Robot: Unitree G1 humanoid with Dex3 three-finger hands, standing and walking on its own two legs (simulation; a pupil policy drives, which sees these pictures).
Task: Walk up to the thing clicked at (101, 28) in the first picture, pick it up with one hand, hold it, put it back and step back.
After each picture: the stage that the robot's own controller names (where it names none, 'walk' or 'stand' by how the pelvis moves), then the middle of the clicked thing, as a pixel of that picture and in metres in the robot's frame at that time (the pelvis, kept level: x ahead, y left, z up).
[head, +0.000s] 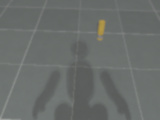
stand; (101, 30) +1.53 -0.23 -0.65
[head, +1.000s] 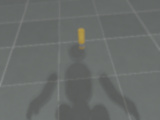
walk; (81, 39) +1.42 +0.11 -0.63
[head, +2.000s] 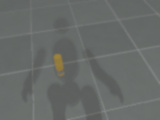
walk; (59, 65) +0.93 +0.27 -0.65
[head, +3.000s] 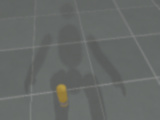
walk; (62, 96) +0.59 +0.18 -0.63
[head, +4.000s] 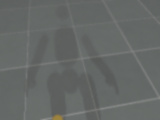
stand; out of the picture +0.40 +0.17 -0.63
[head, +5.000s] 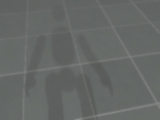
stand; out of the picture +0.37 +0.17 -0.66
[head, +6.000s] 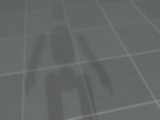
stand; out of the picture +0.38 +0.18 -0.66
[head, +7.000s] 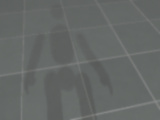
stand; out of the picture +0.36 +0.18 -0.66
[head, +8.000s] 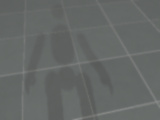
stand; out of the picture +0.36 +0.18 -0.66
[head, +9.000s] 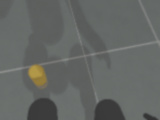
go down; (39, 78) +0.42 +0.19 -0.40
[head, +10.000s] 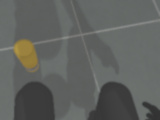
go down; (28, 58) +0.44 +0.22 -0.27
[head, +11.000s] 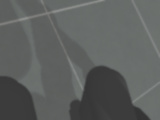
close in; out of the picture +0.43 +0.26 -0.17
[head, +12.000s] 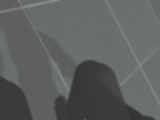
close; out of the picture +0.43 +0.27 -0.16
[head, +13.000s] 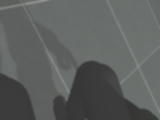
lift; out of the picture +0.39 +0.27 -0.16
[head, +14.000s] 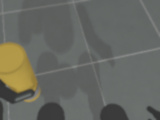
lift; (21, 79) +0.32 +0.19 +0.04
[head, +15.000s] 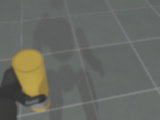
hold; (35, 86) +0.31 +0.16 +0.06
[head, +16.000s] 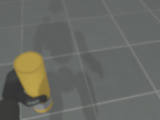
hold; (37, 87) +0.31 +0.16 +0.05
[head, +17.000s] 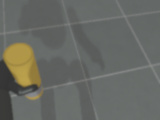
crouch; (27, 76) +0.36 +0.17 -0.01
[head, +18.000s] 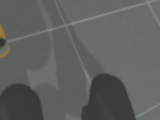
lower; out of the picture +0.48 +0.23 -0.04
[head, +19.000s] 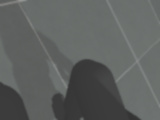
lower; out of the picture +0.44 +0.28 -0.15
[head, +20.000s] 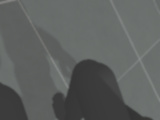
lower; out of the picture +0.43 +0.29 -0.16
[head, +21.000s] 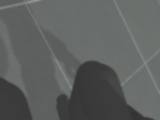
lower; out of the picture +0.42 +0.29 -0.15
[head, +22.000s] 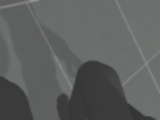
lower; out of the picture +0.41 +0.28 -0.16
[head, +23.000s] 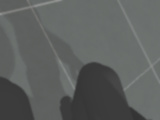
open; out of the picture +0.42 +0.26 -0.16
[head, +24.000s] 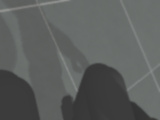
stand; out of the picture +0.41 +0.26 -0.17
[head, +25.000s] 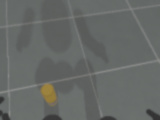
stand; (50, 95) +0.41 +0.18 -0.48
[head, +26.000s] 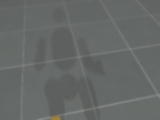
stand; out of the picture +0.39 +0.17 -0.60
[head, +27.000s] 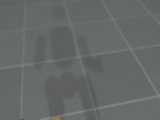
stand; out of the picture +0.38 +0.16 -0.60
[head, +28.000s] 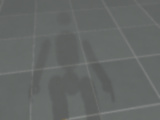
stand; out of the picture +0.40 +0.14 -0.65
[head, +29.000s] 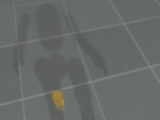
walk; (59, 101) +0.46 +0.15 -0.63
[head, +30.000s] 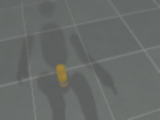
walk; (62, 76) +0.72 +0.19 -0.63
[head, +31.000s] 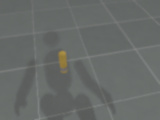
stand; (63, 62) +1.03 +0.21 -0.64
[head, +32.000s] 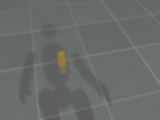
stand; (62, 62) +1.00 +0.19 -0.66
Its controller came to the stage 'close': yes
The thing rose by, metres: 0.68
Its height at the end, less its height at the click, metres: +0.00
